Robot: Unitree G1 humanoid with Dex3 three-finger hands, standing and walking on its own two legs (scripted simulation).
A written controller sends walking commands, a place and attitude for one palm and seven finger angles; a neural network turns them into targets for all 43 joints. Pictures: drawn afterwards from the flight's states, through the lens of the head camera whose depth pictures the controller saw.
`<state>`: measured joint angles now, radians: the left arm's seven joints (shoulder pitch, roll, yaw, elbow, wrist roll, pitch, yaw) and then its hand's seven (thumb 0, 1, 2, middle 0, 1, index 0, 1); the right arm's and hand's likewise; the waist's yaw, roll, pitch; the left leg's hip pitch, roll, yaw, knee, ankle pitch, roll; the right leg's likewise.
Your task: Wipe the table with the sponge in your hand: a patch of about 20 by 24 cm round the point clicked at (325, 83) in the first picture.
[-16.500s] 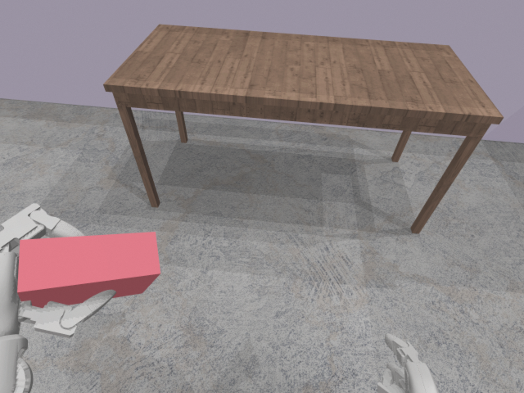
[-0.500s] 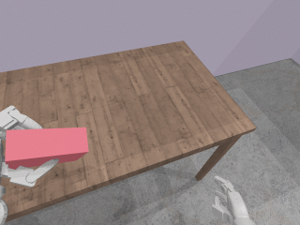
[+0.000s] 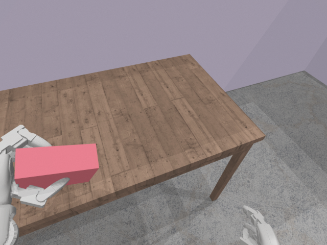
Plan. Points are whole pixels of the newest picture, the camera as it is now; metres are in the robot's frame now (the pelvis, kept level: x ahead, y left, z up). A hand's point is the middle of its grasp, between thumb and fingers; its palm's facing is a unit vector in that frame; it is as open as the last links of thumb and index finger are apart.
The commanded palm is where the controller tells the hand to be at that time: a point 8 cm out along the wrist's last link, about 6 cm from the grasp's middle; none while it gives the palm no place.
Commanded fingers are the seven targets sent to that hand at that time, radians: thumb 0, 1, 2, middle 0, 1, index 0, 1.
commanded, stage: come to a stop and stand still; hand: left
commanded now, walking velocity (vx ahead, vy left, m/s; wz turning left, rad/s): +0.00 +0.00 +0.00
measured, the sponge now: (70, 166) +0.24 +0.21 +0.12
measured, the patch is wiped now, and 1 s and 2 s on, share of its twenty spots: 0.00 0.00 0.00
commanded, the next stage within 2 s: look again from close up in 0.28 s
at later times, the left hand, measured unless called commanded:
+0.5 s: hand (48, 161) +0.23 +0.24 +0.15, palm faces +0.38 -0.85 -0.37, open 9.4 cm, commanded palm +0.17 +0.28 +0.17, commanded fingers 0.00 0.10 1.30 -1.20 -1.60 -1.20 -1.60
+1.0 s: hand (31, 144) +0.25 +0.27 +0.17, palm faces +0.44 -0.82 -0.37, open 9.4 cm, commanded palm +0.17 +0.28 +0.17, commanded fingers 0.00 0.10 1.30 -1.20 -1.60 -1.20 -1.60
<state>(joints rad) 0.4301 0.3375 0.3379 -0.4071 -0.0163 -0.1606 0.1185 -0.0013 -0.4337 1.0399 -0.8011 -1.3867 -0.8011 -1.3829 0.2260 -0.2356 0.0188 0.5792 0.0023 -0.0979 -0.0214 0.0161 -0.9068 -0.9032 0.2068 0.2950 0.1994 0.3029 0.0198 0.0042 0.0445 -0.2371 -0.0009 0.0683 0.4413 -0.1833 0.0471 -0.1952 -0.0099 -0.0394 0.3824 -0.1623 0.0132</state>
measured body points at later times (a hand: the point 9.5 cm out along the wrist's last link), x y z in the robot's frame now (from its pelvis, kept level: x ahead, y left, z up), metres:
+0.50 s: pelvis +0.01 -0.01 +0.00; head +0.04 +0.01 +0.45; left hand +0.20 +0.28 +0.17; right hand +0.20 -0.23 -0.07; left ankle +0.04 +0.08 -0.74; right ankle +0.03 -0.13 -0.74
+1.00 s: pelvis +0.01 +0.00 +0.00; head +0.04 +0.02 +0.45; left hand +0.22 +0.31 +0.19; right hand +0.19 -0.22 -0.07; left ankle +0.04 +0.08 -0.74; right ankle +0.03 -0.13 -0.74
